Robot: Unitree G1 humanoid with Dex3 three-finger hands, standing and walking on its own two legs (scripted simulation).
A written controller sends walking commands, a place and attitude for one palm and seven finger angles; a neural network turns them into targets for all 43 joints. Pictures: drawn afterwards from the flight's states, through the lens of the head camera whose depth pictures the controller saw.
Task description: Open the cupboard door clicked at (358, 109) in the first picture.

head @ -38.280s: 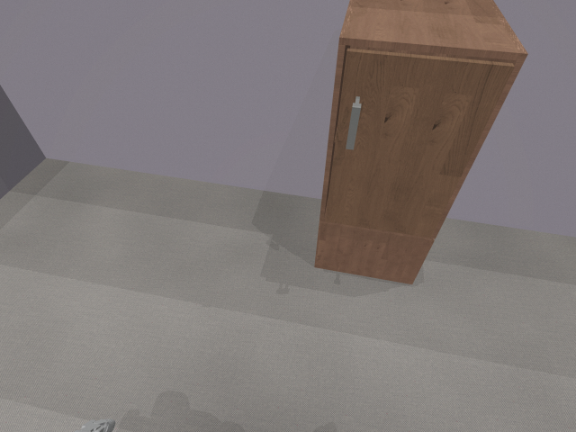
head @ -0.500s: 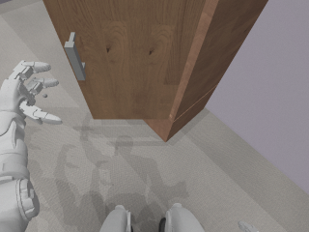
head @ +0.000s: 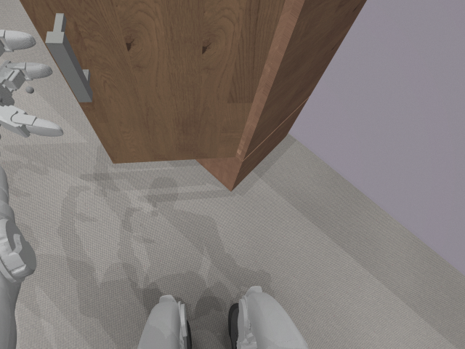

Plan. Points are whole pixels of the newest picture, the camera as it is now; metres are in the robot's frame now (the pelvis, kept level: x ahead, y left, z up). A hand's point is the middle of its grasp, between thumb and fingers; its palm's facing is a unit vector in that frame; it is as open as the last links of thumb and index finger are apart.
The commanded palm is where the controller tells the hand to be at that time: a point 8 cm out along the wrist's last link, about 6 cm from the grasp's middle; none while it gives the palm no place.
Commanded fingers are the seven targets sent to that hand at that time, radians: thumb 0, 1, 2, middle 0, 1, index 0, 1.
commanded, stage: move the hooked fingers beside the handle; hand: left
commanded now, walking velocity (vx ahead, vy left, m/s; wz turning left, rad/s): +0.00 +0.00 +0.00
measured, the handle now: (73, 61) +0.56 +0.22 +0.07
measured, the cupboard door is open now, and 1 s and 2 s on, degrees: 49 49 49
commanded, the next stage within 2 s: slide the fingers in behind the handle in 0.86 s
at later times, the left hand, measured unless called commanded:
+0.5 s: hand (23, 90) +0.50 +0.28 +0.07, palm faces +0.02 -1.00 -0.02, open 14.0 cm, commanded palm +0.49 +0.30 +0.06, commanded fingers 0.00 -0.50 0.30 -0.30 -1.20 -0.30 -1.20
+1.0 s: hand (25, 91) +0.50 +0.28 +0.07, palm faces +0.03 -1.00 -0.01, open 14.0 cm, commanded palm +0.49 +0.31 +0.06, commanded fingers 0.00 -0.50 0.30 -0.30 -1.20 -0.30 -1.20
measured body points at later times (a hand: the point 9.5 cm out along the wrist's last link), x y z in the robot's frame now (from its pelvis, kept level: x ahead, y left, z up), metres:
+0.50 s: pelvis +0.01 +0.01 +0.00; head +0.16 +0.05 +0.42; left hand +0.49 +0.33 +0.07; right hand +0.02 -0.27 -0.09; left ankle +0.01 +0.08 -0.65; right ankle +0.03 -0.12 -0.65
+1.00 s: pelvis +0.01 +0.00 +0.00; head +0.16 +0.04 +0.42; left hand +0.50 +0.33 +0.07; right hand +0.01 -0.27 -0.10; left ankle +0.01 +0.08 -0.65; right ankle +0.03 -0.12 -0.65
